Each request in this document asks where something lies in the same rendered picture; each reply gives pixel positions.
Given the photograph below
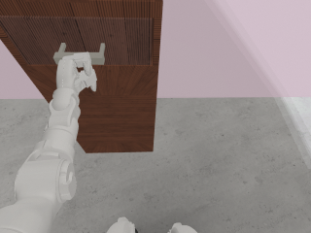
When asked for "left robot thigh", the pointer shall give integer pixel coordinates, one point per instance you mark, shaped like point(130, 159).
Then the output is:
point(122, 227)

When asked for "robot left forearm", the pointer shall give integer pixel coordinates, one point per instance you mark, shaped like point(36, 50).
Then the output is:
point(60, 134)

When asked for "robot left upper arm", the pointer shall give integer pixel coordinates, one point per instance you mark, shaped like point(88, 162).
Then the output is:
point(42, 187)

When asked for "left robot hand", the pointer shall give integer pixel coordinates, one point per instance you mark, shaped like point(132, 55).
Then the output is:
point(67, 75)

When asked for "cabinet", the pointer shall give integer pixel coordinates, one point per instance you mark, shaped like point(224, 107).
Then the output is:
point(120, 116)

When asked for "right robot shin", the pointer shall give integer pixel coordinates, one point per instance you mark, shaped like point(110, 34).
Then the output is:
point(176, 224)

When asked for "drawer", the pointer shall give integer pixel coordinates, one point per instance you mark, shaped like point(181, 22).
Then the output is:
point(128, 40)

